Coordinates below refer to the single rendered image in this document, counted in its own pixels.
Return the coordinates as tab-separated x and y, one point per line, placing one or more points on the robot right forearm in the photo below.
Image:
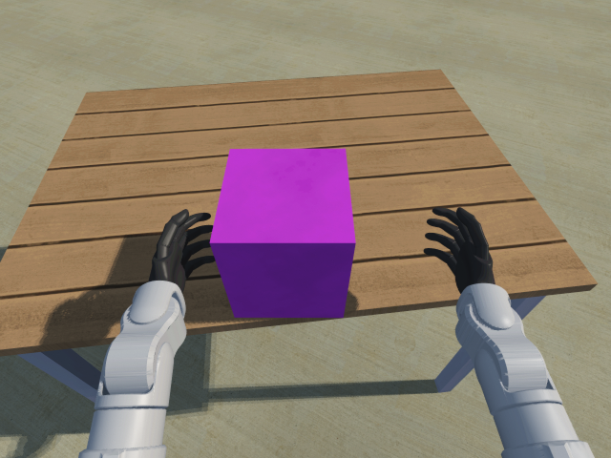
519	391

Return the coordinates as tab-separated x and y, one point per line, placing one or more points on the robot left forearm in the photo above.
135	382

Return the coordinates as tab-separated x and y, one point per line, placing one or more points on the robot left hand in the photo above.
171	260

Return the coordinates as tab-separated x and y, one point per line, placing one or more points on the robot right hand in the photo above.
470	260

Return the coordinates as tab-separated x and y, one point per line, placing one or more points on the table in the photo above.
132	159

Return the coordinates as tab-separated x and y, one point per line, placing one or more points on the carton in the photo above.
283	236

